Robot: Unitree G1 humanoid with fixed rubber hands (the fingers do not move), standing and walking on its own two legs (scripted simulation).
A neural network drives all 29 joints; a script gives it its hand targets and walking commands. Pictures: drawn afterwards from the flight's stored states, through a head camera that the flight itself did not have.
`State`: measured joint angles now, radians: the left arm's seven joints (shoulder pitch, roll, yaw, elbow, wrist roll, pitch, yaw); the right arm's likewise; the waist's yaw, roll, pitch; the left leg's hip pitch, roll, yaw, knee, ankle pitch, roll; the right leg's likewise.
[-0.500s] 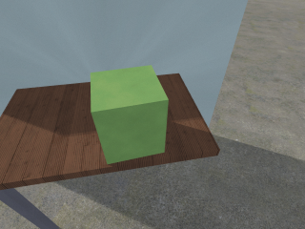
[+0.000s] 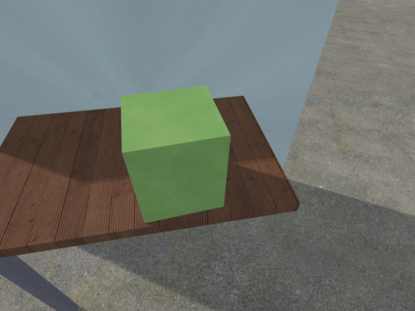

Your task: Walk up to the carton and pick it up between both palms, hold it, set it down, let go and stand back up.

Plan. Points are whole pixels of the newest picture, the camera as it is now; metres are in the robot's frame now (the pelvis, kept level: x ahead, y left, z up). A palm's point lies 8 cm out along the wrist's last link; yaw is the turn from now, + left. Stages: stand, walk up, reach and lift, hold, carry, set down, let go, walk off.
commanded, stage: stand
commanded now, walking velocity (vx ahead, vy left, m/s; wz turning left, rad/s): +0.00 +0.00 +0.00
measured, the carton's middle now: (175, 154) +0.50 +0.09 +0.03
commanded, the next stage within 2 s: none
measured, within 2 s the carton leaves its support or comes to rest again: neither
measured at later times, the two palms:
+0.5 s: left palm out of the picture -0.02 +0.20 -0.15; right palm out of the picture -0.04 -0.20 -0.15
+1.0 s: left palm out of the picture -0.03 +0.20 -0.15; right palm out of the picture -0.04 -0.20 -0.15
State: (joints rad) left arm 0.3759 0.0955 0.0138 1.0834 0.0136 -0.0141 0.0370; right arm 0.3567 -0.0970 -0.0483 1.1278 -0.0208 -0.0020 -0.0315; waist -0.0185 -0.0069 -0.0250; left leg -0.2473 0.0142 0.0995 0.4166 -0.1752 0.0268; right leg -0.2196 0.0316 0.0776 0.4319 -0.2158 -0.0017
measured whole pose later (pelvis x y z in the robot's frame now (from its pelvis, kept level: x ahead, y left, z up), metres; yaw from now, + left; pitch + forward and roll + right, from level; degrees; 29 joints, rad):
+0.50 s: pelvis +0.00 +0.00 +0.00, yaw +0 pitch -1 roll +0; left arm 0.35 0.09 0.01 1.11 0.02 -0.01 0.04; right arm 0.35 -0.09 -0.04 1.16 -0.02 0.00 -0.04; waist -0.01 -0.01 -0.01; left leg -0.23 0.01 0.10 0.42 -0.18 0.03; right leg -0.19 0.03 0.08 0.42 -0.22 0.00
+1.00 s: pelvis +0.00 +0.01 +0.00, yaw +0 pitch +0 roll +0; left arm 0.36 0.08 0.00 1.13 0.01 -0.01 0.04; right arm 0.34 -0.09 -0.04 1.15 -0.02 0.00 -0.04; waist -0.02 -0.01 -0.01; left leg -0.22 0.00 0.09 0.40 -0.18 0.03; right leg -0.20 0.02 0.08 0.43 -0.22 0.01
